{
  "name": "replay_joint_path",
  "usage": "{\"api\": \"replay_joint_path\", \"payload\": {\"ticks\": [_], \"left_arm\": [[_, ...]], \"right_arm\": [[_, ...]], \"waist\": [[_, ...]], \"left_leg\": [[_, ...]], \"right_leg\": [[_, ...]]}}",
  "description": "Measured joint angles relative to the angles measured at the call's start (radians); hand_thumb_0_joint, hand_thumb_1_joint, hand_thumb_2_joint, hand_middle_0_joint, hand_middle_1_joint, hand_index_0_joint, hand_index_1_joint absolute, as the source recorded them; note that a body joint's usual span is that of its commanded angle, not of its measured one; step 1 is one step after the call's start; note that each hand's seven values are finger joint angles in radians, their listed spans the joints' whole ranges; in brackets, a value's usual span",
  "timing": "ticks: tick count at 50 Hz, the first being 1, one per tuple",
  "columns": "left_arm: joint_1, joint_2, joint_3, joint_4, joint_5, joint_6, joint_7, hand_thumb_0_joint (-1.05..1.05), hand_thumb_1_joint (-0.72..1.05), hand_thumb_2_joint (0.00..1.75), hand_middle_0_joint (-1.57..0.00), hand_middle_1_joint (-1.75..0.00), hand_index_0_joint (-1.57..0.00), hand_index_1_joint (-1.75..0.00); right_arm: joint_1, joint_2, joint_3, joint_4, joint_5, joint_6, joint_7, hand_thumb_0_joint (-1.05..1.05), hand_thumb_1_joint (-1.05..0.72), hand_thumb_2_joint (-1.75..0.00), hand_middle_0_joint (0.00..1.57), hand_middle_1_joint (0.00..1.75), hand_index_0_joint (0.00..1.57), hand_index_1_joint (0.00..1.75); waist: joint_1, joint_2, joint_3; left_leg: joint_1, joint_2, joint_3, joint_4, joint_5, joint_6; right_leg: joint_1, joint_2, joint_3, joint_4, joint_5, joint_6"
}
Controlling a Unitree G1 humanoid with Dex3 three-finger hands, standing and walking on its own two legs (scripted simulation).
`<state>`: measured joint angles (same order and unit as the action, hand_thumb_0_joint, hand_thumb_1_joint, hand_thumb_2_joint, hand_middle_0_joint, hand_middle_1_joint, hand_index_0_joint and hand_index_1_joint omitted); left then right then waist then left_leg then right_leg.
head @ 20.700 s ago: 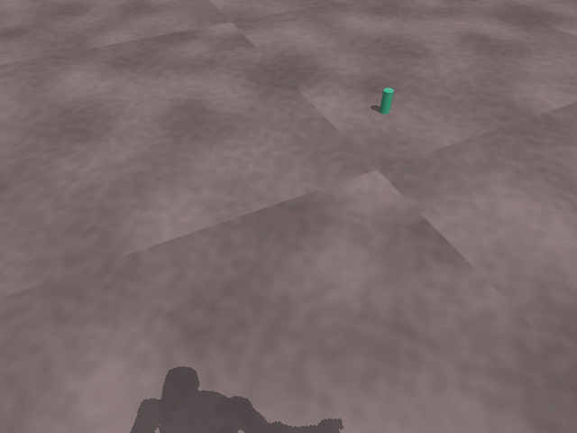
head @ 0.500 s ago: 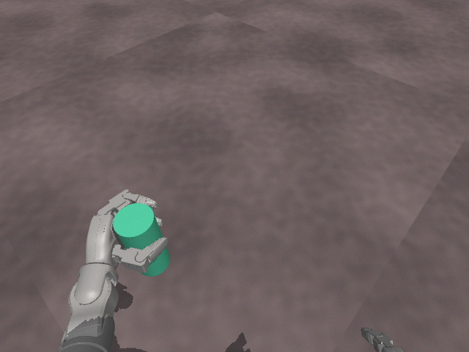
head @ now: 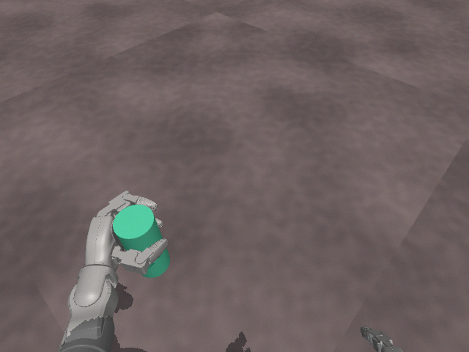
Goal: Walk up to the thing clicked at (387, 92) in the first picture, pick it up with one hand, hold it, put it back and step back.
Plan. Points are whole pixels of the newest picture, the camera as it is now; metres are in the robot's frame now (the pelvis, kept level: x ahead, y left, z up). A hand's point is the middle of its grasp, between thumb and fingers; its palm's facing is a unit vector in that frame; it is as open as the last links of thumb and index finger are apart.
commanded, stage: hold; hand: left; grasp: from the side
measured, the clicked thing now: (144, 243) +0.33 +0.17 +0.01
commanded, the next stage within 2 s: crouch in 0.24 s
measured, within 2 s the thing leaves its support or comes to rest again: neither
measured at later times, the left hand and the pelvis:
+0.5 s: hand (142, 235) +0.33 +0.17 +0.03, palm faces +0.03 -1.00 -0.04, open 8.9 cm; pelvis +0.00 +0.00 +0.00, yaw +0 degrees
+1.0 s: hand (161, 268) +0.35 +0.18 -0.17, palm faces +0.05 -1.00 -0.04, open 8.9 cm; pelvis -0.03 +0.00 -0.15, yaw -1 degrees
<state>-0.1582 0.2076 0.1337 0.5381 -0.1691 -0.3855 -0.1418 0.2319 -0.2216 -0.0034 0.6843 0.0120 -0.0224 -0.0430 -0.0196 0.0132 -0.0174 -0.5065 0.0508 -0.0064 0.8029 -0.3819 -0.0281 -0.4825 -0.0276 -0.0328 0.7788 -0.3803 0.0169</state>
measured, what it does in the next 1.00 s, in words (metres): lowers itself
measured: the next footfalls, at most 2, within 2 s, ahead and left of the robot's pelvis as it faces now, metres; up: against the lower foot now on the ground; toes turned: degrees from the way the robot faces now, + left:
none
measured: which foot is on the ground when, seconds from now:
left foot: down 0.00-1.00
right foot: down 0.00-1.00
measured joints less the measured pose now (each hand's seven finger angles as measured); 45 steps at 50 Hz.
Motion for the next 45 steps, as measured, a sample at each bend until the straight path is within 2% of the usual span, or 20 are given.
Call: {"api": "replay_joint_path", "payload": {"ticks": [4, 11, 19, 27, 36, 45], "left_arm": [[0.009, -0.003, -0.006, -0.016, 0.006, 0.004, 0.004, 0.00, -0.29, 1.15, -0.78, -1.07, -0.79, -1.09], [0.008, 0.001, 0.007, -0.021, 0.010, 0.004, 0.014, 0.00, -0.29, 1.15, -0.78, -1.07, -0.79, -1.09], [0.021, 0.007, -0.005, -0.038, 0.007, 0.011, 0.015, 0.00, -0.29, 1.15, -0.78, -1.07, -0.79, -1.09], [0.005, -0.009, -0.003, 0.011, 0.019, -0.014, 0.033, 0.00, -0.29, 1.15, -0.78, -1.07, -0.79, -1.08], [-0.074, -0.009, 0.047, 0.155, 0.031, -0.144, 0.022, 0.00, -0.29, 1.15, -0.78, -1.07, -0.79, -1.08], [-0.183, 0.031, 0.102, 0.324, 0.032, -0.308, -0.027, 0.00, -0.29, 1.15, -0.78, -1.06, -0.79, -1.08]], "right_arm": [[0.001, 0.000, 0.001, -0.001, 0.000, 0.000, -0.001, 0.01, -0.91, -0.91, 0.20, 0.30, 0.20, 0.30], [-0.003, 0.005, 0.002, -0.004, 0.000, 0.003, -0.003, 0.01, -0.91, -0.91, 0.20, 0.30, 0.20, 0.30], [0.001, 0.002, -0.002, -0.003, 0.003, 0.005, -0.003, 0.01, -0.91, -0.91, 0.20, 0.30, 0.20, 0.30], [-0.011, 0.001, -0.008, -0.008, -0.004, 0.000, 0.015, 0.01, -0.89, -0.90, 0.20, 0.30, 0.20, 0.30], [-0.036, -0.002, -0.019, -0.006, -0.029, -0.011, 0.045, 0.01, -0.88, -0.90, 0.20, 0.30, 0.20, 0.30], [-0.040, -0.030, -0.021, -0.002, -0.055, -0.020, 0.073, 0.01, -0.89, -0.90, 0.20, 0.30, 0.20, 0.30]], "waist": [[-0.001, 0.001, 0.002], [-0.002, -0.004, 0.004], [0.000, -0.003, 0.001], [-0.002, -0.004, 0.000], [-0.015, -0.021, -0.017], [-0.045, -0.019, -0.124]], "left_leg": [[0.004, 0.000, 0.000, 0.001, -0.002, 0.001], [0.005, 0.001, 0.001, -0.001, -0.004, 0.001], [0.011, -0.001, -0.001, -0.003, -0.007, 0.003], [-0.027, -0.002, -0.002, 0.023, -0.015, 0.004], [-0.240, 0.000, -0.014, 0.181, -0.060, 0.002], [-0.663, 0.001, -0.039, 0.534, -0.179, -0.005]], "right_leg": [[0.004, 0.000, 0.000, -0.001, -0.002, 0.001], [0.005, 0.001, 0.002, -0.002, -0.003, 0.001], [0.014, -0.001, -0.001, -0.008, -0.004, 0.003], [-0.023, -0.002, 0.000, 0.017, -0.012, 0.004], [-0.235, -0.002, -0.003, 0.177, -0.061, 0.000], [-0.652, -0.003, -0.007, 0.527, -0.182, 0.000]]}}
